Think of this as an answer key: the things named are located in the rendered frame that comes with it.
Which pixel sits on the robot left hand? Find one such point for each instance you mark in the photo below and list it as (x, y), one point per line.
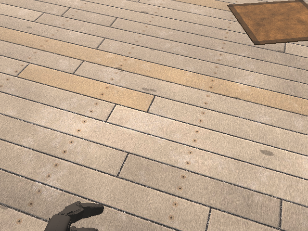
(71, 214)

